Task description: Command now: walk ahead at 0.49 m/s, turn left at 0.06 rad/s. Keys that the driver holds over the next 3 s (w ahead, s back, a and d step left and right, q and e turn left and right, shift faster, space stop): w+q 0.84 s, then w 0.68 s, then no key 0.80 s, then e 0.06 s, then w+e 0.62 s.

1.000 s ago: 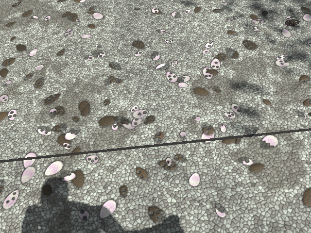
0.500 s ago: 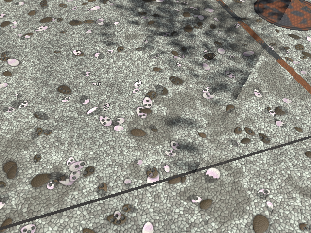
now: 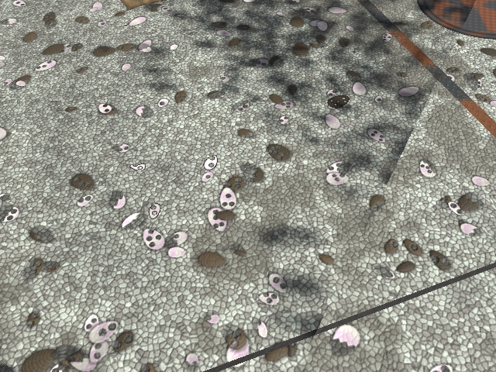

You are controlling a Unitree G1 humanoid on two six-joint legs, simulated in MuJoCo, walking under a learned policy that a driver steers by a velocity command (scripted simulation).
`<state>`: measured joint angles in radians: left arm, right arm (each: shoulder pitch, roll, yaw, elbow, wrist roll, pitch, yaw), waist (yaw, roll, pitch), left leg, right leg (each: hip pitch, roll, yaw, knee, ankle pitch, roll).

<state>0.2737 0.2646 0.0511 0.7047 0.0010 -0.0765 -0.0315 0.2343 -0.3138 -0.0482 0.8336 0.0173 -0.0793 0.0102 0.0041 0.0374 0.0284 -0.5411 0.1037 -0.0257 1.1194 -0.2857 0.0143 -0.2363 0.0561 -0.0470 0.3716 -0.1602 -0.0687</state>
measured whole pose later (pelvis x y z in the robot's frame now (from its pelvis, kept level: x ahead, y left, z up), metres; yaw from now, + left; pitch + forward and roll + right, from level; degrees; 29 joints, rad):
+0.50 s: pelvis +0.29 +0.08 -0.01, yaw +14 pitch +2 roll +0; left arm 0.24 0.29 0.04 0.74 0.00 -0.11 0.00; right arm 0.22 -0.30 -0.06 0.71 0.01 -0.06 0.03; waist -0.01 -0.01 0.05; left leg -0.37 -0.10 -0.01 0.49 -0.16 0.10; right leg -0.43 -0.04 0.04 1.19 -0.38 0.01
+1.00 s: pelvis +0.57 +0.11 +0.00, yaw +30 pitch +1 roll -1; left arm 0.24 0.26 0.05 0.74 0.01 -0.10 -0.02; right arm 0.29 -0.30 -0.06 0.70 0.02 -0.03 -0.01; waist 0.01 0.04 0.01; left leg -0.48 0.00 -0.08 1.15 -0.36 0.02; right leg -0.27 0.04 -0.02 0.43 -0.19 -0.03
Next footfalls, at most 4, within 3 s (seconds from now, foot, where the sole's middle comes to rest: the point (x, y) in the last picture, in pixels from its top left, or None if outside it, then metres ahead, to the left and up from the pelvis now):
0.36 left None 0.37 0.16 -0.78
0.84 right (251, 299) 0.68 0.05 -0.78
1.32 left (133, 272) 0.78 0.40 -0.78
1.78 right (164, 187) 1.11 0.35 -0.78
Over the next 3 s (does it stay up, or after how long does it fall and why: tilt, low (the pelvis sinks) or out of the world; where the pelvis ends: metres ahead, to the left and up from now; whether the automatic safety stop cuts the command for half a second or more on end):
stays up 1.20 0.44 0.00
